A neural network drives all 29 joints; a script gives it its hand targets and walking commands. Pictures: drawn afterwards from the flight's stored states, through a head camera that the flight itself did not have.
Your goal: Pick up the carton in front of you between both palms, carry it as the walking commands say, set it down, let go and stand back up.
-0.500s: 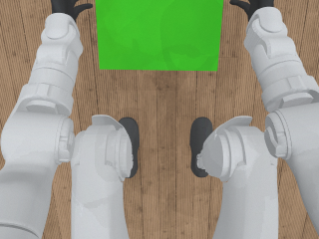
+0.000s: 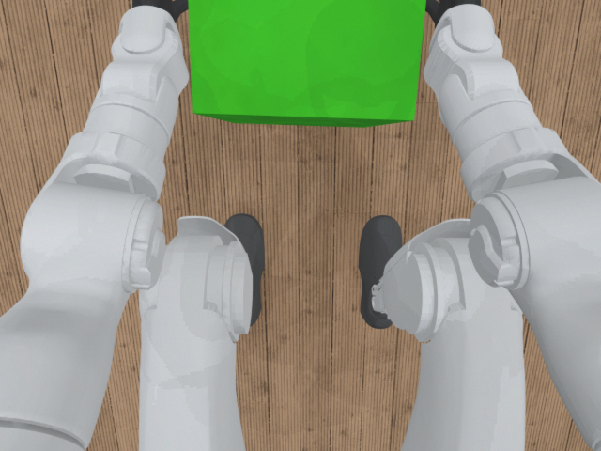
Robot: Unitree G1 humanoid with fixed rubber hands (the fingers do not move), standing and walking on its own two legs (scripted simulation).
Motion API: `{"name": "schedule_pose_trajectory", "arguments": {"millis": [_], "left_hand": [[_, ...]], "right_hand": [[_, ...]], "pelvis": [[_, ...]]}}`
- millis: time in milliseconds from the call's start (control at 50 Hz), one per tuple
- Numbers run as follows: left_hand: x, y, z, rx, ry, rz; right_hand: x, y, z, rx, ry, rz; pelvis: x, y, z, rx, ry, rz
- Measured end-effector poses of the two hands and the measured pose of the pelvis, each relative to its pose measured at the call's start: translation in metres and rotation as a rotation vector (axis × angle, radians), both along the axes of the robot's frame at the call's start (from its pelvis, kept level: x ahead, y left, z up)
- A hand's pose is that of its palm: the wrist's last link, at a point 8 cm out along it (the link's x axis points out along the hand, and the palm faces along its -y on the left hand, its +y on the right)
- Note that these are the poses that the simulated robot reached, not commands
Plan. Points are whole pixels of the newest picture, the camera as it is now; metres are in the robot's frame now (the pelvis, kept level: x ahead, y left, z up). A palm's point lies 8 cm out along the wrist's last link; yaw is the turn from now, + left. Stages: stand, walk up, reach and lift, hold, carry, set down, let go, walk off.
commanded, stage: reach and lift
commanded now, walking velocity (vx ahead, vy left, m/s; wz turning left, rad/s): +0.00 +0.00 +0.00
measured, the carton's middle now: (303, 37) +0.52 +0.03 -0.25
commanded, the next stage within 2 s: none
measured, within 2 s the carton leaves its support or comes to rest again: leaves its support in 0.12 s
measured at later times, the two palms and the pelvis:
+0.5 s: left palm out of the picture +0.48 +0.18 -0.01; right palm out of the picture +0.51 -0.12 +0.00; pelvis +0.01 -0.01 +0.06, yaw +2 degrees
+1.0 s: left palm out of the picture +0.45 +0.18 +0.14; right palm out of the picture +0.48 -0.12 +0.14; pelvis +0.04 -0.01 +0.19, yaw +3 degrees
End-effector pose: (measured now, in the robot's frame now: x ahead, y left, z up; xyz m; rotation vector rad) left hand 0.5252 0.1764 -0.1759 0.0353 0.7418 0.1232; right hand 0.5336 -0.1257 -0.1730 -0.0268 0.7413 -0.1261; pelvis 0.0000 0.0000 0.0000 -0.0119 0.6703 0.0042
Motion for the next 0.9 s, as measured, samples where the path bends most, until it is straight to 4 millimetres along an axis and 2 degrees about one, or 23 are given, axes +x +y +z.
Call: {"name": "schedule_pose_trajectory", "arguments": {"millis": [100, 140, 200, 260, 400, 500, 640, 900], "left_hand": [[0.001, -0.001, 0.002, -0.002, 0.005, 0.002], [-0.001, -0.003, 0.005, -0.004, -0.002, 0.002], [-0.001, -0.004, 0.023, -0.008, -0.032, 0.0], [-0.008, -0.004, 0.051, -0.023, -0.057, 0.018], [-0.03, 0.002, 0.128, -0.051, -0.074, 0.062], [-0.041, 0.005, 0.17, -0.049, -0.057, 0.08], [-0.049, 0.009, 0.211, -0.04, -0.061, 0.09], [-0.063, 0.0, 0.283, -0.063, -0.075, 0.09]], "right_hand": [[0.001, -0.001, 0.002, -0.013, 0.005, 0.004], [0.002, -0.002, 0.008, -0.018, -0.003, 0.009], [0.0, -0.003, 0.027, -0.013, -0.032, 0.002], [-0.006, -0.003, 0.054, 0.0, -0.057, -0.004], [-0.02, 0.006, 0.129, 0.044, -0.074, 0.01], [-0.027, 0.009, 0.169, 0.044, -0.059, 0.019], [-0.032, 0.013, 0.209, 0.046, -0.064, 0.026], [-0.05, 0.004, 0.284, 0.058, -0.078, -0.002]], "pelvis": [[-0.001, 0.0, -0.009, -0.002, -0.024, 0.005], [0.0, 0.0, -0.012, -0.004, -0.032, 0.005], [0.001, -0.001, -0.01, -0.009, -0.041, 0.01], [0.003, -0.002, -0.003, -0.009, -0.042, 0.017], [0.007, -0.007, 0.031, 0.001, -0.005, 0.02], [0.008, -0.01, 0.061, 0.003, 0.027, 0.038], [0.014, -0.012, 0.097, 0.001, 0.059, 0.044], [0.034, -0.01, 0.16, 0.003, 0.012, 0.043]]}}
